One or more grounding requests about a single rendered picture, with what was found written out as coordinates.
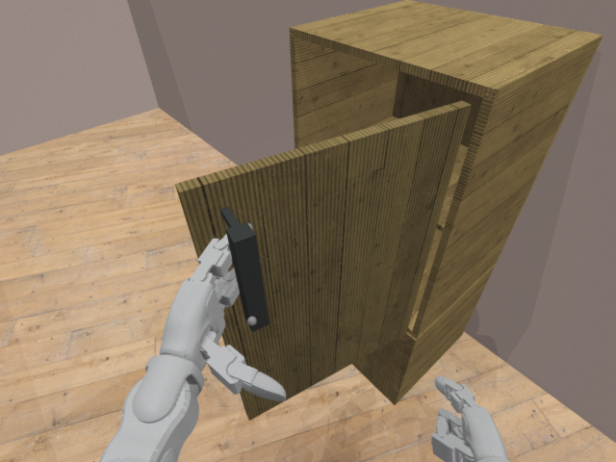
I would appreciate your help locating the left robot forearm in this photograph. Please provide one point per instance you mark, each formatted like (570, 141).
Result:
(159, 413)

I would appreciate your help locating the cupboard door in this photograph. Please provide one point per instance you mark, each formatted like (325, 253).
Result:
(343, 228)

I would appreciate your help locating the left robot hand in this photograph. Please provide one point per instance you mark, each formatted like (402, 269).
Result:
(197, 307)

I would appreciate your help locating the handle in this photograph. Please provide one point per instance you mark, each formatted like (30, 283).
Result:
(245, 256)

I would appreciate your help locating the right robot hand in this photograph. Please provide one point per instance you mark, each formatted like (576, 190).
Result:
(470, 439)

